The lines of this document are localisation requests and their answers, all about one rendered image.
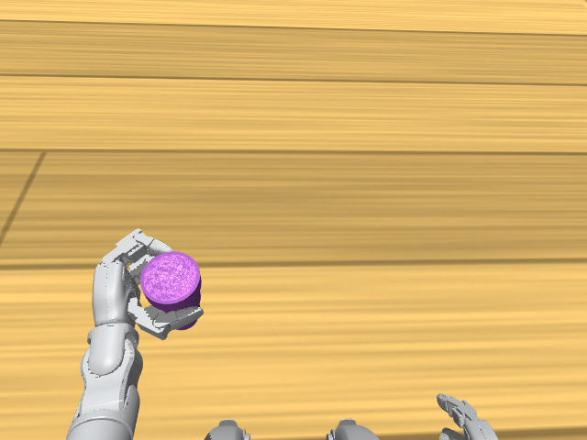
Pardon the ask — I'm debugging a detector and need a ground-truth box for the right robot hand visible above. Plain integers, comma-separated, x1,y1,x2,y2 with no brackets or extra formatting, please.
437,393,499,440

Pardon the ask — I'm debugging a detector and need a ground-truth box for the cup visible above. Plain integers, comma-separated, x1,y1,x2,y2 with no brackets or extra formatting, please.
140,251,202,330

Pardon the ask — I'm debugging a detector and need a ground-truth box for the left robot arm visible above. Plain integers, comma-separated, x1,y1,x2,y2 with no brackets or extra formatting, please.
66,322,143,440

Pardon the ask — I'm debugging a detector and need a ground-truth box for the left robot hand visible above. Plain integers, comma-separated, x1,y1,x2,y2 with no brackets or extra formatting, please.
93,229,204,340

